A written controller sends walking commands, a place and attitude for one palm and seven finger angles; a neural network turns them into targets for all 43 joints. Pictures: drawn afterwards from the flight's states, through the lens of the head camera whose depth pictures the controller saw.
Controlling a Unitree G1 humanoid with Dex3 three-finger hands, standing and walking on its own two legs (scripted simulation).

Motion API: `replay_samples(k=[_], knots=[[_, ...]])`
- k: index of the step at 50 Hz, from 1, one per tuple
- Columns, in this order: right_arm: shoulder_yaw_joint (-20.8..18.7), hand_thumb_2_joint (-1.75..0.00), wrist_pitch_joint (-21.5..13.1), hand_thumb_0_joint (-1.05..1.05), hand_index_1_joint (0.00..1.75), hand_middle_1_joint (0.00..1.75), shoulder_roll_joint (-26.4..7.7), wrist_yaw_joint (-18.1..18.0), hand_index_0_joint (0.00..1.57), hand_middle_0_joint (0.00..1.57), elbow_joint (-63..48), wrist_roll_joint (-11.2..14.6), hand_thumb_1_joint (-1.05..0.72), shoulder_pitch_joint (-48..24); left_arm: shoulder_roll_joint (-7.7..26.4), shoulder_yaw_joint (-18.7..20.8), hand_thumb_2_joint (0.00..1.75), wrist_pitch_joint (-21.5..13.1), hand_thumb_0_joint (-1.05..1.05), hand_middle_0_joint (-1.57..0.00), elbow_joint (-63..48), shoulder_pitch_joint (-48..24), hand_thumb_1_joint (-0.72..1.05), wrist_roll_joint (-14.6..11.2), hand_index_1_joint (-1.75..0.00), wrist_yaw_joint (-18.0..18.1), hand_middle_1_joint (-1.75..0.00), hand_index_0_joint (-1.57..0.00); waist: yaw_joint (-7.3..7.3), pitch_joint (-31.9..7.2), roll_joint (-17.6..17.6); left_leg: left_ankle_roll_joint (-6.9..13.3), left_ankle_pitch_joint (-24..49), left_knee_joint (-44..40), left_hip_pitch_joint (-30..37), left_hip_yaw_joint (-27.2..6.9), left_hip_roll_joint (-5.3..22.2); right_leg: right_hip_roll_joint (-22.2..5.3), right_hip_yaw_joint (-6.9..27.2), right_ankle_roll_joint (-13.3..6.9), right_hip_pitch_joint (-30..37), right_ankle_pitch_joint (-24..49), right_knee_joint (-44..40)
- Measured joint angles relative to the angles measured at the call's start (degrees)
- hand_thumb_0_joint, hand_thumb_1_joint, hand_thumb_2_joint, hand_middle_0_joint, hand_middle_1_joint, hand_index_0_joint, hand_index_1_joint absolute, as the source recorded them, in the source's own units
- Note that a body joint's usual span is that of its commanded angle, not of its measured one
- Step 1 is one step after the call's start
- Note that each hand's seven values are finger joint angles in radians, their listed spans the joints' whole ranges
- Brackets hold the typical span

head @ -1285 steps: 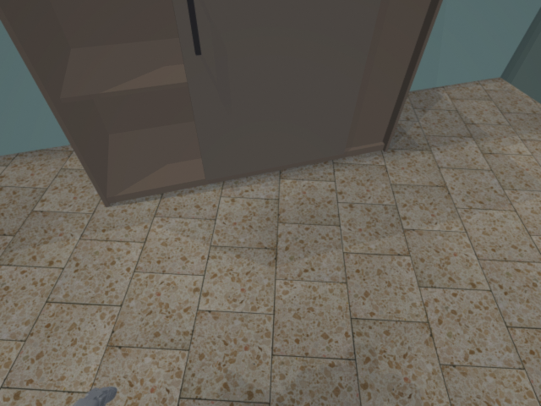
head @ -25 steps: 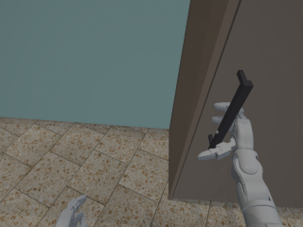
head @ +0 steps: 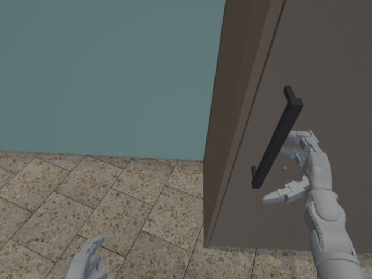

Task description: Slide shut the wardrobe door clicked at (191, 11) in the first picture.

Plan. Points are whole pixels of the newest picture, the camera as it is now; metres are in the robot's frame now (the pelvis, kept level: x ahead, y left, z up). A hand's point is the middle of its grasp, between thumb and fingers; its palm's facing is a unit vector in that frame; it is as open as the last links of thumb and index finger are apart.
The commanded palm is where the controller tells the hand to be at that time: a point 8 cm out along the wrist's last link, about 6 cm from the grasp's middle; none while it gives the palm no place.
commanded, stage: slip the hand off the handle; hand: right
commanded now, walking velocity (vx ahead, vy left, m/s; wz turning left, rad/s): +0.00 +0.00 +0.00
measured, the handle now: (269, 145) +0.39 -0.17 +0.10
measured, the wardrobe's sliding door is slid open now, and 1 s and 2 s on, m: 0.00 0.00 0.00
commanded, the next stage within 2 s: draw the hand back to the body in 0.82 s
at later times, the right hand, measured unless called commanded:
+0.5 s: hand (297, 193) +0.28 -0.20 +0.08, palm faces +0.14 +0.97 -0.18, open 14.6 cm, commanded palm +0.24 -0.25 +0.10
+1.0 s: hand (307, 227) +0.21 -0.20 +0.09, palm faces +0.14 +0.99 -0.10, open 14.6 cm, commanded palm +0.18 -0.25 +0.11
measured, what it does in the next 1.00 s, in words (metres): stands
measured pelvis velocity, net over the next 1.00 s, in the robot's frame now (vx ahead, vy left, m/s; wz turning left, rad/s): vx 0.00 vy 0.01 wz -0.03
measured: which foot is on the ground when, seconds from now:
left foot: down 0.00-1.00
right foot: down 0.00-1.00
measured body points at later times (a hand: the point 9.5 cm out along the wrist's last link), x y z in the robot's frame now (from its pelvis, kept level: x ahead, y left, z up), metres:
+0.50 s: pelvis +0.00 +0.00 +0.00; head +0.00 +0.01 +0.45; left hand +0.16 +0.24 -0.09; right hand +0.27 -0.26 +0.09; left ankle +0.01 +0.11 -0.72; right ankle +0.00 -0.10 -0.72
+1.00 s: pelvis +0.00 +0.01 -0.01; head +0.00 +0.02 +0.44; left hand +0.19 +0.22 -0.08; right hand +0.20 -0.25 +0.10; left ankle +0.01 +0.11 -0.72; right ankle +0.00 -0.10 -0.72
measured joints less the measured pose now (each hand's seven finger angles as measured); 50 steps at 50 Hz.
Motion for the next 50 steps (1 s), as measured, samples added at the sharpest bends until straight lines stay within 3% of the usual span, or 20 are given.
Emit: replay_samples(k=[10,25,35,48,50], knots=[[-3.86,-0.20,-2.10,-0.01,1.16,1.15,-2.34,3.47,0.27,0.26,2.28,1.86,0.55,-0.34,0.20,0.28,0.89,-0.74,0.01,-0.20,0.22,0.85,0.90,-0.04,-0.30,0.10,-0.30,-0.20,0.66,-0.06,-0.03,0.14,0.27,0.38,-1.52,-0.23,-0.36,-0.38,-0.24,0.08,-1.52,-0.07,0.72],[-2.78,-0.20,-1.53,-0.01,1.15,1.15,-0.19,2.61,0.26,0.25,-13.22,2.79,0.55,15.57,-0.35,0.15,0.89,-2.27,0.02,-0.20,-1.34,0.42,0.90,0.27,-0.30,-0.32,-0.30,-0.20,-0.03,-0.76,-0.74,0.02,-0.33,1.01,-0.73,-0.34,-0.37,-0.40,-0.32,0.01,-0.72,-0.71,1.38],[-1.26,-0.20,0.10,-0.01,1.15,1.15,-0.11,3.60,0.26,0.25,-19.32,3.60,0.55,21.59,-0.69,-0.75,0.89,-3.67,0.02,-0.20,-2.38,-1.72,0.90,0.07,-0.30,0.22,-0.30,-0.20,-1.18,-0.63,-1.15,0.11,-0.74,1.30,0.15,0.63,-0.09,-0.13,0.68,0.11,-0.31,-0.82,1.86],[-0.98,-0.20,0.00,-0.01,1.15,1.15,-0.25,3.90,0.26,0.25,-29.60,4.28,0.55,32.62,-0.76,-0.89,0.89,-4.87,0.01,-0.20,-3.63,-0.54,0.90,0.41,-0.30,0.04,-0.30,-0.21,-1.56,-1.02,-1.49,0.39,-1.92,2.74,-0.08,1.53,-0.18,-0.27,1.61,0.44,-1.01,-1.88,3.69],[-1.79,-0.20,-0.27,-0.01,1.15,1.15,0.62,6.73,0.26,0.25,-28.50,9.46,0.55,31.07,-0.50,-1.27,0.89,-5.98,0.01,-0.20,-2.38,-0.64,0.90,-0.04,-0.30,0.80,-0.30,-0.21,-1.48,-0.57,-1.61,0.43,-2.01,2.75,0.19,2.11,-0.14,-0.23,2.21,0.50,-1.15,-1.94,4.09]])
